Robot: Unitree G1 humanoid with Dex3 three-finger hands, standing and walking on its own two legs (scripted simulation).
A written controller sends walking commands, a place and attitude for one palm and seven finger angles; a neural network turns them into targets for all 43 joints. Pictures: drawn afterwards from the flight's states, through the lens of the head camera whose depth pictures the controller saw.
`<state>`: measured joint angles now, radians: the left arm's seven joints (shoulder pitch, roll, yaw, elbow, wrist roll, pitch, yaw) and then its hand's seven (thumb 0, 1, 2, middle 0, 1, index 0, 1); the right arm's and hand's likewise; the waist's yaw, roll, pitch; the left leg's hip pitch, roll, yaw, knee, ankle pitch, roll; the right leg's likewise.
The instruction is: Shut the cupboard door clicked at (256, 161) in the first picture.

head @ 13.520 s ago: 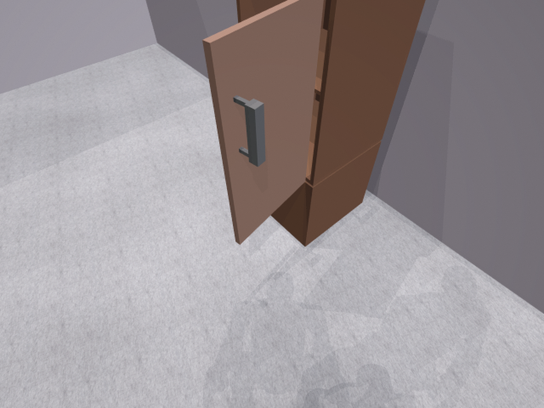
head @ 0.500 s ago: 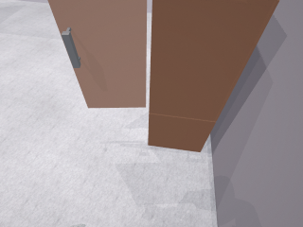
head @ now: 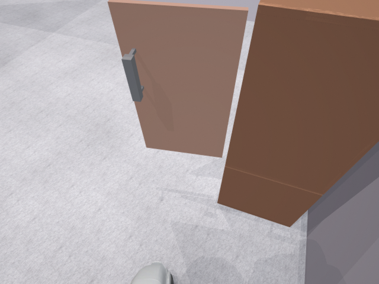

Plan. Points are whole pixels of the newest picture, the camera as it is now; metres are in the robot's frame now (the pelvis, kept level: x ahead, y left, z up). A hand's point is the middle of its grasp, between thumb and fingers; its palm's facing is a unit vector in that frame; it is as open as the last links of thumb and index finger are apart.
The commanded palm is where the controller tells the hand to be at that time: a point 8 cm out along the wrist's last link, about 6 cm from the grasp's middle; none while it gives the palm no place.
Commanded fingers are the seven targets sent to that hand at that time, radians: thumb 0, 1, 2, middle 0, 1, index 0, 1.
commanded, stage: take the last steps up to it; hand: left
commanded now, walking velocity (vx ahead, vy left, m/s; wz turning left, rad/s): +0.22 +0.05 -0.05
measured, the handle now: (135, 75) +0.64 +0.23 +0.06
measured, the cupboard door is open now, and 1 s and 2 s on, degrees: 100 100 100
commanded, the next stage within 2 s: come to a stop and stand still in 0.18 s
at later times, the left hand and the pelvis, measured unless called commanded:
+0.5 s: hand (115, 245) +0.22 +0.23 -0.17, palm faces -0.04 -0.97 -0.25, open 7.3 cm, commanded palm none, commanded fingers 0.00 0.90 0.90 -0.20 -0.30 -0.20 -0.30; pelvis +0.13 +0.04 -0.01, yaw -4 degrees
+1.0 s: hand (117, 266) +0.17 +0.21 -0.17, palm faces -0.02 -0.96 -0.27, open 7.3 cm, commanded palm none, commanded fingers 0.00 0.90 0.90 -0.20 -0.30 -0.20 -0.30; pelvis +0.13 +0.02 +0.00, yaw -3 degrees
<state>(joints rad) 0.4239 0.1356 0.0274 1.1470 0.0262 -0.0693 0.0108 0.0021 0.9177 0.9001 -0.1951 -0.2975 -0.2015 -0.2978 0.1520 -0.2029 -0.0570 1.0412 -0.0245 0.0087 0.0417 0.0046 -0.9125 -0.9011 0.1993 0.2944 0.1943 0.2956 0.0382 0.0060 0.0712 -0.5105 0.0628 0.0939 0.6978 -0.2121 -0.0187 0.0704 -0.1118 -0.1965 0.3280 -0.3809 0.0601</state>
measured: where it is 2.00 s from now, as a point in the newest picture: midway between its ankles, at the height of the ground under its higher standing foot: outside the picture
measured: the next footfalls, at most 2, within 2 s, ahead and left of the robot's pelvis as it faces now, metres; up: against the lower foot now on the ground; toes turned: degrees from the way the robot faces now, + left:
left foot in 0.06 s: +0.16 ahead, +0.14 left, +0.00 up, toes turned +3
right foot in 0.46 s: +0.17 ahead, -0.08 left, +0.00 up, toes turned -6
